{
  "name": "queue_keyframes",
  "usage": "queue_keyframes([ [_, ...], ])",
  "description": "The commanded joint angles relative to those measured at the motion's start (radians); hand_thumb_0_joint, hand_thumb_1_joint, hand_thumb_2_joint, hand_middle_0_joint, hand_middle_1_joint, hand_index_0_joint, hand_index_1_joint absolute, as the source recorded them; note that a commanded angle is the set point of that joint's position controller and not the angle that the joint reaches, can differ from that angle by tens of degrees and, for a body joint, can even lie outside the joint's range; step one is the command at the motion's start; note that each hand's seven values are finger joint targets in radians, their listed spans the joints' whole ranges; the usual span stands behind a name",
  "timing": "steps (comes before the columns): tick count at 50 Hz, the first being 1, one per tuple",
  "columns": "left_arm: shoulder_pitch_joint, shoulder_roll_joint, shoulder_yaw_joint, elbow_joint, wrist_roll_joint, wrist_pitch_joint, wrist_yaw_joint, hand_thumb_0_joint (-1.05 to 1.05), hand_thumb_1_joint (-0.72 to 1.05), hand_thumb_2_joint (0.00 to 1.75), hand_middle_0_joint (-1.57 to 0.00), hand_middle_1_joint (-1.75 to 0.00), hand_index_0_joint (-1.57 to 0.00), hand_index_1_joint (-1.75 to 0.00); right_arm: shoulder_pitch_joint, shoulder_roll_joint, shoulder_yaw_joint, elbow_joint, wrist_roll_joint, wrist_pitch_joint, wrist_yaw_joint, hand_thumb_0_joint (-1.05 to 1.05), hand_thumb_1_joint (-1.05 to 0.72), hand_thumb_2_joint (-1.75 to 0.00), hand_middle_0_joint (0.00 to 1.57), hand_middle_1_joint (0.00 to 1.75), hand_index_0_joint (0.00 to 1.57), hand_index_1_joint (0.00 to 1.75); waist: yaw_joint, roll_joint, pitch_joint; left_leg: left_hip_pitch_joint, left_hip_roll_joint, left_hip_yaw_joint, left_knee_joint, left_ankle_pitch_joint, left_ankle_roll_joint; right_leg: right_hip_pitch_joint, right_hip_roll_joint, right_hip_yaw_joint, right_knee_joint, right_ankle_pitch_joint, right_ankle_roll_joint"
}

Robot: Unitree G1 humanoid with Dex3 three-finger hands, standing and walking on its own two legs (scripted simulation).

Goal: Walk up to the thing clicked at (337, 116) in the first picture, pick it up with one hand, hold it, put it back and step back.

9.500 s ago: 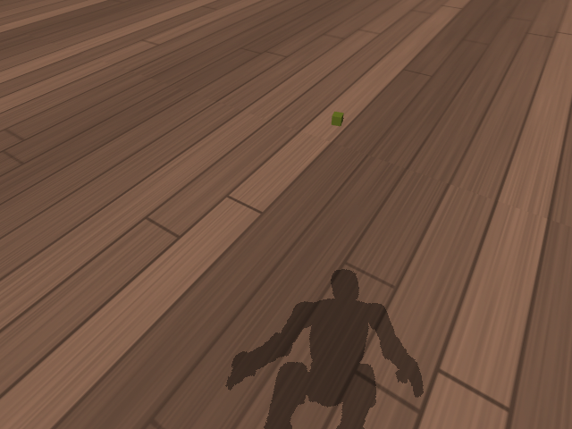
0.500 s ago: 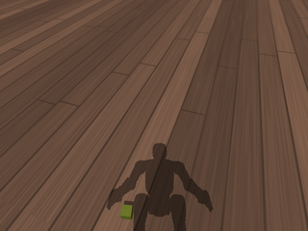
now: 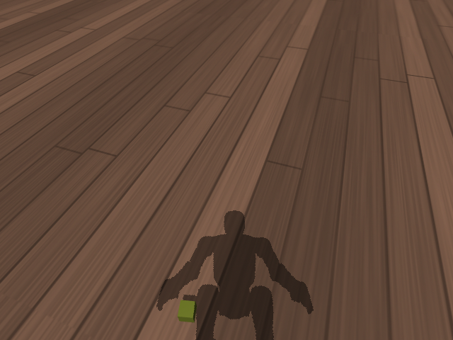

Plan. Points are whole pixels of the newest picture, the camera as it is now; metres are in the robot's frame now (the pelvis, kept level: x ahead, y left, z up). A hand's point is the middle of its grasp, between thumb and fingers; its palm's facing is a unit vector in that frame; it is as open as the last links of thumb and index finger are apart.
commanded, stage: stand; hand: left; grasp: from above
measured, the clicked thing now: (187, 311) +0.42 +0.20 -0.75
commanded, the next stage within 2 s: rise first in 0.58 s
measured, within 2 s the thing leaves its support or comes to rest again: neither
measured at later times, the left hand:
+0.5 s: hand out of the picture +0.07 +0.25 -0.16, palm faces -0.02 -0.94 -0.34, open 7.4 cm
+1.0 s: hand out of the picture +0.15 +0.25 -0.17, palm faces -0.05 -0.93 -0.36, open 10.1 cm
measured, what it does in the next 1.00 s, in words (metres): stands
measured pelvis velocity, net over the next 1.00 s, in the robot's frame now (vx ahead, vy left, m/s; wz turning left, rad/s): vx -0.02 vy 0.00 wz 0.00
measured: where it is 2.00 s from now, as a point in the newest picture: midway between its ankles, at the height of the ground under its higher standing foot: outside the picture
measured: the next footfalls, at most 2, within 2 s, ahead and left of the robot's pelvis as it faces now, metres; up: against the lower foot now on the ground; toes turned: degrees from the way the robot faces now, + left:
none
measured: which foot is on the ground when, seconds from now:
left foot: down 0.00-1.00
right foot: down 0.00-1.00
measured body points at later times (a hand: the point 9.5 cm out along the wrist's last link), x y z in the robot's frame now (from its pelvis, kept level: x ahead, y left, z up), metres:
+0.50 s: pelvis +0.00 +0.00 +0.00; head +0.01 +0.00 +0.45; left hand +0.07 +0.30 -0.13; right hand +0.07 -0.30 -0.13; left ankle -0.01 +0.12 -0.75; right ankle -0.02 -0.13 -0.75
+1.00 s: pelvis -0.02 +0.00 -0.03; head +0.04 +0.01 +0.42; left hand +0.15 +0.30 -0.15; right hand +0.07 -0.27 -0.15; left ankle -0.01 +0.12 -0.75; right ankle -0.02 -0.13 -0.75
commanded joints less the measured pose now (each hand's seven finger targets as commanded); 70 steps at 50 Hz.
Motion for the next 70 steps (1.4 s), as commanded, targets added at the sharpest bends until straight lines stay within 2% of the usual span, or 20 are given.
queue_keyframes([
  [1,-0.036,0.215,0.037,-0.061,-0.001,-0.019,0.011,0.00,0.90,0.90,-0.20,-0.30,-0.20,-0.30,-0.041,-0.211,-0.039,-0.062,-0.002,-0.021,-0.013,0.00,-0.90,-0.90,0.20,0.30,0.20,0.30,-0.003,0.003,-0.061,0.017,0.128,-0.104,-0.038,0.171,0.026,-0.004,-0.122,0.096,-0.034,0.153,-0.028],
  [5,-0.036,0.211,0.036,-0.067,0.003,-0.019,0.009,0.00,0.90,0.90,-0.20,-0.30,-0.20,-0.30,-0.044,-0.215,-0.040,-0.068,-0.001,-0.022,-0.015,0.00,-0.90,-0.90,0.20,0.30,0.20,0.30,-0.002,0.012,-0.073,0.012,0.124,-0.097,-0.028,0.192,0.032,0.007,-0.126,0.099,-0.036,0.192,-0.029],
  [33,-0.030,0.220,0.034,-0.068,0.001,-0.021,0.009,0.00,0.90,0.90,-0.20,-0.30,-0.20,-0.30,-0.042,-0.214,-0.038,-0.065,-0.002,-0.022,-0.013,0.00,-0.90,-0.90,0.20,0.30,0.20,0.30,0.000,0.001,-0.070,0.014,0.126,-0.100,-0.032,0.158,0.031,-0.007,-0.125,0.103,-0.038,0.159,-0.028],
  [34,-0.028,0.218,0.033,-0.068,0.000,-0.021,0.009,0.00,0.82,0.98,-0.12,-0.38,-0.12,-0.38,-0.042,-0.214,-0.039,-0.065,-0.002,-0.023,-0.013,0.00,-0.91,-0.91,0.20,0.30,0.20,0.30,-0.001,0.006,-0.070,0.013,0.126,-0.101,-0.032,0.172,0.029,-0.008,-0.124,0.100,-0.033,0.164,-0.029],
  [35,-0.379,0.055,0.039,-0.419,-0.056,-0.113,0.024,0.00,0.74,0.94,-0.20,-0.46,-0.20,-0.46,-0.024,-0.054,0.010,-0.346,0.070,-0.069,-0.034,0.00,-0.98,-0.92,0.20,0.30,0.20,0.30,-0.125,0.014,0.025,-0.124,-0.015,0.013,0.039,0.031,0.022,-0.249,0.022,0.022,0.052,0.091,-0.020],
  [36,-0.502,0.097,0.052,-0.347,-0.053,-0.103,0.032,0.00,0.67,0.88,-0.24,-0.54,-0.22,-0.54,0.028,-0.081,0.003,-0.290,0.070,-0.065,-0.045,0.00,-0.92,-0.91,0.20,0.30,0.20,0.30,-0.095,-0.005,-0.026,-0.114,-0.019,0.009,0.057,0.007,0.024,-0.199,0.017,0.012,0.063,0.056,-0.019],
  [37,-0.325,0.160,0.100,-0.159,-0.037,-0.061,0.036,0.00,0.59,0.90,-0.22,-0.60,-0.20,-0.61,0.059,-0.104,-0.009,-0.278,0.065,-0.052,-0.049,0.00,-0.93,-0.91,0.20,0.30,0.20,0.30,-0.078,-0.045,-0.013,-0.149,-0.025,0.012,0.081,-0.025,0.027,-0.207,0.024,0.003,0.068,0.008,-0.025],
  [38,-0.245,0.178,0.120,-0.100,-0.027,-0.042,0.025,0.00,0.51,0.89,-0.21,-0.66,-0.20,-0.67,0.072,-0.109,-0.022,-0.303,0.068,-0.041,-0.049,0.00,-0.90,-0.90,0.20,0.30,0.20,0.30,-0.044,-0.043,-0.014,-0.189,-0.021,0.015,0.112,0.001,0.024,-0.225,0.027,-0.004,0.099,0.013,-0.028],
  [40,-0.344,0.273,0.165,-0.183,0.009,-0.052,0.012,0.00,0.35,0.86,-0.22,-0.78,-0.23,-0.77,0.108,-0.110,-0.049,-0.342,0.056,-0.046,-0.063,0.00,-0.94,-0.91,0.20,0.30,0.20,0.30,-0.031,-0.017,-0.177,-0.180,-0.025,0.009,0.176,0.058,0.025,-0.219,0.020,0.009,0.168,0.081,-0.025],
  [41,-0.262,0.274,0.192,-0.144,0.033,-0.044,-0.002,0.00,0.27,0.83,-0.20,-0.84,-0.22,-0.81,0.120,-0.104,-0.063,-0.360,0.045,-0.052,-0.058,0.00,-0.94,-0.91,0.20,0.30,0.20,0.30,-0.020,0.022,-0.232,-0.204,-0.032,0.009,0.216,0.093,0.021,-0.212,0.014,0.012,0.210,0.118,-0.029],
  [42,-0.156,0.233,0.184,-0.061,0.061,-0.028,-0.017,0.00,0.19,0.84,-0.20,-0.90,-0.23,-0.86,0.149,-0.101,-0.074,-0.364,0.034,-0.053,-0.051,0.00,-0.97,-0.92,0.20,0.30,0.20,0.30,-0.025,-0.013,-0.243,-0.249,-0.033,0.002,0.261,0.111,0.022,-0.233,0.015,0.011,0.248,0.141,-0.027],
  [43,-0.092,0.224,0.195,-0.049,0.091,-0.015,-0.031,0.00,0.13,0.84,-0.19,-0.92,-0.23,-0.88,0.149,-0.095,-0.080,-0.387,0.028,-0.053,-0.044,0.00,-0.96,-0.92,0.20,0.30,0.20,0.30,0.008,-0.010,-0.273,-0.275,-0.039,0.002,0.287,0.130,0.019,-0.227,0.014,0.009,0.276,0.148,-0.031],
  [45,-0.088,0.235,0.213,-0.184,0.112,0.003,-0.033,0.00,-0.02,0.84,-0.20,-0.92,-0.22,-0.89,0.138,-0.087,-0.093,-0.447,0.031,-0.058,-0.042,0.00,-0.93,-0.91,0.20,0.30,0.20,0.30,0.035,0.063,-0.355,-0.245,-0.042,0.005,0.288,0.157,0.009,-0.203,0.018,0.013,0.287,0.154,-0.037],
  [47,-0.052,0.153,0.167,-0.196,0.122,0.055,-0.027,0.00,-0.14,0.85,-0.22,-0.92,-0.23,-0.91,0.117,-0.074,-0.084,-0.489,0.037,-0.057,-0.038,0.00,-0.94,-0.91,0.20,0.30,0.20,0.30,0.021,0.072,-0.284,-0.284,-0.035,-0.002,0.292,0.138,0.001,-0.268,0.029,0.004,0.290,0.109,-0.042],
  [49,-0.128,0.192,0.184,-0.268,0.145,0.097,-0.015,0.00,-0.28,0.87,-0.24,-0.89,-0.23,-0.89,0.086,-0.081,-0.084,-0.536,0.043,-0.061,-0.034,0.00,-0.94,-0.91,0.20,0.30,0.20,0.30,0.008,0.054,-0.256,-0.326,-0.024,-0.014,0.315,0.105,0.001,-0.314,0.034,-0.006,0.309,0.067,-0.042],
  [51,-0.110,0.188,0.183,-0.286,0.151,0.124,-0.003,0.00,-0.42,0.85,-0.25,-0.89,-0.25,-0.90,0.082,-0.072,-0.083,-0.562,0.043,-0.070,-0.031,0.00,-0.93,-0.91,0.20,0.30,0.20,0.30,0.004,0.031,-0.228,-0.385,-0.020,-0.017,0.347,0.033,0.005,-0.369,0.037,-0.010,0.335,-0.009,-0.039],
  [53,-0.099,0.145,0.165,-0.314,0.157,0.134,0.004,0.00,-0.44,0.84,-0.24,-0.91,-0.23,-0.91,0.100,-0.062,-0.086,-0.577,0.038,-0.087,-0.031,0.00,-0.92,-0.91,0.20,0.30,0.20,0.30,-0.011,-0.003,-0.237,-0.423,-0.018,-0.018,0.389,-0.004,0.012,-0.418,0.038,-0.011,0.376,-0.040,-0.036],
  [55,-0.130,0.156,0.176,-0.362,0.167,0.124,0.008,0.00,-0.45,0.84,-0.24,-0.92,-0.24,-0.91,0.115,-0.060,-0.090,-0.583,0.033,-0.105,-0.030,0.00,-0.94,-0.91,0.20,0.30,0.20,0.30,-0.023,-0.009,-0.249,-0.474,-0.017,-0.018,0.455,-0.029,0.014,-0.485,0.037,-0.005,0.433,-0.062,-0.032],
  [60,-0.051,0.174,0.206,-0.561,0.187,0.091,0.012,0.00,-0.46,0.87,-0.20,-0.96,-0.20,-0.96,0.118,-0.047,-0.098,-0.621,0.024,-0.147,-0.036,0.00,-0.90,-0.90,0.20,0.30,0.20,0.30,-0.014,0.061,-0.367,-0.516,-0.013,-0.020,0.567,-0.010,0.013,-0.562,0.030,0.009,0.560,-0.042,-0.036],
  [70,0.113,0.151,0.187,-0.724,0.235,0.156,0.006,0.00,-0.50,0.91,-0.16,-0.99,-0.16,-0.99,0.091,-0.045,-0.095,-0.666,0.016,-0.178,-0.049,0.00,-0.90,-0.90,0.20,0.30,0.20,0.30,-0.030,0.084,-0.387,-0.605,0.005,-0.056,0.665,-0.021,0.009,-0.694,0.032,0.001,0.672,-0.081,-0.036],
])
